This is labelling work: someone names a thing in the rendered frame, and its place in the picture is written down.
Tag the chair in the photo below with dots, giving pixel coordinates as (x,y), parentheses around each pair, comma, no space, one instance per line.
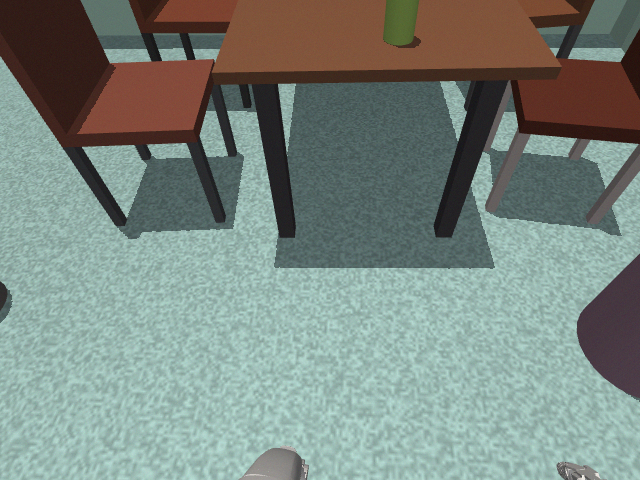
(553,13)
(51,48)
(589,100)
(183,17)

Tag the table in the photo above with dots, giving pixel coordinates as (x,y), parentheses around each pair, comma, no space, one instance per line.
(271,42)

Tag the right robot hand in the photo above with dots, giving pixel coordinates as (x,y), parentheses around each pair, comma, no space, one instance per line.
(571,471)

